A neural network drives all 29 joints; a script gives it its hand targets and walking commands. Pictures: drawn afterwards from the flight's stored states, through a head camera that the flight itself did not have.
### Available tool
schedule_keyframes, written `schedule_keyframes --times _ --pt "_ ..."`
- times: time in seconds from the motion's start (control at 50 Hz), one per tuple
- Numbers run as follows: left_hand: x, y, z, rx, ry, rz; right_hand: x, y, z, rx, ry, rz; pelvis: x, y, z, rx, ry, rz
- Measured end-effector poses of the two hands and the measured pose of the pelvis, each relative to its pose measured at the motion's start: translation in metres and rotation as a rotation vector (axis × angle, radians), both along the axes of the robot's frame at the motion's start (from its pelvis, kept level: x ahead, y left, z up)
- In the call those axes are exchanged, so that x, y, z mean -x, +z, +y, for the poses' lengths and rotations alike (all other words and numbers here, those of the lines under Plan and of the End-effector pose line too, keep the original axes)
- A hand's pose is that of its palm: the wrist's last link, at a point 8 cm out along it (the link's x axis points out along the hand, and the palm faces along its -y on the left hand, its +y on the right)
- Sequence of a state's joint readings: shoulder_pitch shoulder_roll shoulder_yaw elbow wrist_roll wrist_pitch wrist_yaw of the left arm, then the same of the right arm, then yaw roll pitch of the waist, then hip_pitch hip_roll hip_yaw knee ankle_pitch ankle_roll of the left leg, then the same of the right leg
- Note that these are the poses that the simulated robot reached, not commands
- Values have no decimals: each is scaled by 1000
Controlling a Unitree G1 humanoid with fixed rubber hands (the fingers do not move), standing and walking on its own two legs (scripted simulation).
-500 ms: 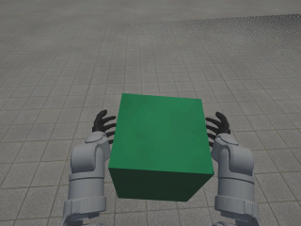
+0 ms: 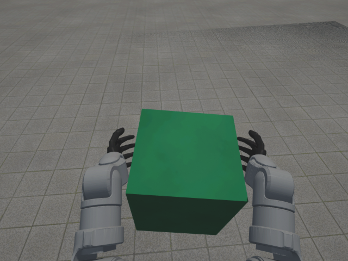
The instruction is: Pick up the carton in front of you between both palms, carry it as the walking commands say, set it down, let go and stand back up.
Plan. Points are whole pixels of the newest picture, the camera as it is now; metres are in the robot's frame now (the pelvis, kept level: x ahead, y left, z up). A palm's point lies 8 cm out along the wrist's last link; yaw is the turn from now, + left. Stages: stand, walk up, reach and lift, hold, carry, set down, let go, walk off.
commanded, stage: carry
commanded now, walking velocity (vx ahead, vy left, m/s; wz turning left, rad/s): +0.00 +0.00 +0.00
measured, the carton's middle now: (181, 176) +0.33 +0.01 +0.04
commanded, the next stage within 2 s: none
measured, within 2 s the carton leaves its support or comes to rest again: neither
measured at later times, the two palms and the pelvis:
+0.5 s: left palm (116, 165) +0.31 +0.15 +0.11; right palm (259, 168) +0.32 -0.15 +0.10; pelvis -0.01 +0.00 +0.00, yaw +0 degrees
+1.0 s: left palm (117, 165) +0.31 +0.15 +0.11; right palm (259, 168) +0.32 -0.16 +0.10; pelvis -0.01 -0.01 +0.00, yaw +0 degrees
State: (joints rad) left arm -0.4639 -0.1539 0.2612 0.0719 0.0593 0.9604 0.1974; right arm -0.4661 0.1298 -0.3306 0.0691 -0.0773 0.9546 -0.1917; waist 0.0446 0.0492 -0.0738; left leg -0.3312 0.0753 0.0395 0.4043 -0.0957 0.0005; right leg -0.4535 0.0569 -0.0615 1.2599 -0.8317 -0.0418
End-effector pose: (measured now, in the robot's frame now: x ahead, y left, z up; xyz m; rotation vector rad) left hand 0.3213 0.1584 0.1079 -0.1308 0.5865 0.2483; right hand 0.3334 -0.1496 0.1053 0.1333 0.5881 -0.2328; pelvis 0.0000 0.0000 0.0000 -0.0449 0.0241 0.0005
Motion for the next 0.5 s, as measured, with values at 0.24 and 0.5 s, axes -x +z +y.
schedule_keyframes --times 0.24,0.5 --pt "10 2 1 -1 5 5 9 1 1 2 1 5 9 0 -1 4 1 -8" --pt "15 0 -4 0 3 7 15 -1 -5 0 -5 8 14 -2 -5 -4 -1 -9"
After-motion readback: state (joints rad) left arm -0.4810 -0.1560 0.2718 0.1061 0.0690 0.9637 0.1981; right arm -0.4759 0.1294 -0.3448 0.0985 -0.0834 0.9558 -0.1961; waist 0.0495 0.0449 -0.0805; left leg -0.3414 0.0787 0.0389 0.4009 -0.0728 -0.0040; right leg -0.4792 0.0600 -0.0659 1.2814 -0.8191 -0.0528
